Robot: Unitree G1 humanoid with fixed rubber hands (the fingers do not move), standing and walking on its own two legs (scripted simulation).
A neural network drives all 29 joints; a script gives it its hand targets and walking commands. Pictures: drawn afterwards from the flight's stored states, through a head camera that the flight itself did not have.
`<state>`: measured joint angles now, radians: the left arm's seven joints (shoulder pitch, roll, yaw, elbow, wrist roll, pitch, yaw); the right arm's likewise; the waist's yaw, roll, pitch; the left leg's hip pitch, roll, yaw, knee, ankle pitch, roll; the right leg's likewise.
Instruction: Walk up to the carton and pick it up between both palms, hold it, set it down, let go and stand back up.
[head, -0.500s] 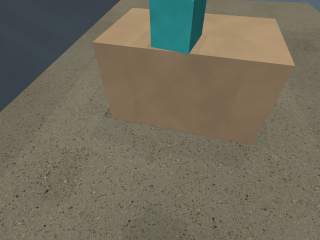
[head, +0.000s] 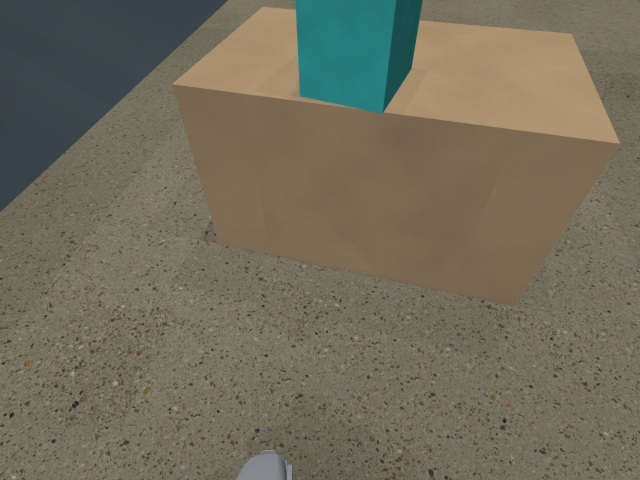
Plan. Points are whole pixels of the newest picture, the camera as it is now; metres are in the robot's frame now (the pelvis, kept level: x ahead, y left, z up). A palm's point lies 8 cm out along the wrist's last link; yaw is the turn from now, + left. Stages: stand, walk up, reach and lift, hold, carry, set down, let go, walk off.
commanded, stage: walk up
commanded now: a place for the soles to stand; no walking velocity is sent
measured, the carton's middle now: (361, 32) +1.17 -0.06 +0.09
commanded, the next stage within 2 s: none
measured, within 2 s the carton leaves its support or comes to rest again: neither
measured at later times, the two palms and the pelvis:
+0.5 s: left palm (192, 353) +0.33 +0.24 -0.11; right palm out of the picture +0.14 -0.26 -0.16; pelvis +0.19 +0.00 -0.02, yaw -8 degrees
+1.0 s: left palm (203, 277) +0.50 +0.27 -0.13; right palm (488, 363) +0.32 -0.23 -0.11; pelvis +0.36 +0.03 -0.01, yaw -11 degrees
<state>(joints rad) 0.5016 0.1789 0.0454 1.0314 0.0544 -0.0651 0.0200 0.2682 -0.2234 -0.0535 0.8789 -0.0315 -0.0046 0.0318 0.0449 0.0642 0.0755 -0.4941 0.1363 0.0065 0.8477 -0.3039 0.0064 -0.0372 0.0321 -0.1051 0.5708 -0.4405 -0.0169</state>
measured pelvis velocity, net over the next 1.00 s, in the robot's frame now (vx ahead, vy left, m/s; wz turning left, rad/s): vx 0.36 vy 0.03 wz -0.19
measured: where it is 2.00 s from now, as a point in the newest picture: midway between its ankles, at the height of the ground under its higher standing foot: (339, 363)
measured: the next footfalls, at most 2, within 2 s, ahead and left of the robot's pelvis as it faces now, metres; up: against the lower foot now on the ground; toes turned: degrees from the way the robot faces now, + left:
left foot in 0.06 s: +0.18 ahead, +0.15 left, +0.00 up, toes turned +6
right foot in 0.42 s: +0.30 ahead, -0.14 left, +0.00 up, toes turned -11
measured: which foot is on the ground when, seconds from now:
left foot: up 0.00-0.04, down 0.06-0.46, up 0.48-0.74, down 0.76-1.00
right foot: down 0.00-0.08, up 0.10-0.40, down 0.42-0.78, up 0.80-1.00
